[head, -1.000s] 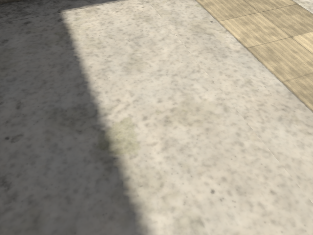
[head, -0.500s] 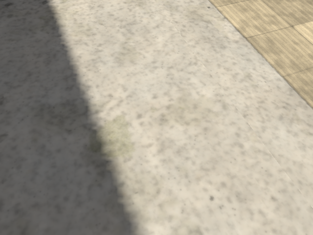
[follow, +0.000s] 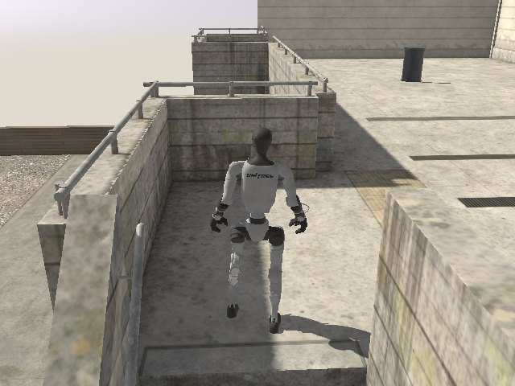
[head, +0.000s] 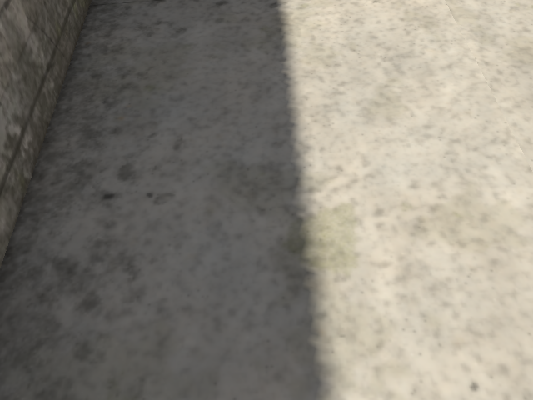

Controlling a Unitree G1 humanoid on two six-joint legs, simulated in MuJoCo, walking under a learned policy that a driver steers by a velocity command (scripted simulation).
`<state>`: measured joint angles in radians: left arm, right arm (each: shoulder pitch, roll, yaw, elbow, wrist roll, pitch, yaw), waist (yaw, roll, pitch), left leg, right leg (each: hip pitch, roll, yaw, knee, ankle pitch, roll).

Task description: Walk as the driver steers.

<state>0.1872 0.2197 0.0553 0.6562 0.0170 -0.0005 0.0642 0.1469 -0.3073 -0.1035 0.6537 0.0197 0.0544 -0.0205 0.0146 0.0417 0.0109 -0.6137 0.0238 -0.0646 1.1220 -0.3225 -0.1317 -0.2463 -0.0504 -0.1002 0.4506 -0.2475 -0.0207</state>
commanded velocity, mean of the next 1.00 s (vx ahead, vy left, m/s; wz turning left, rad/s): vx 0.00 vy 0.00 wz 0.32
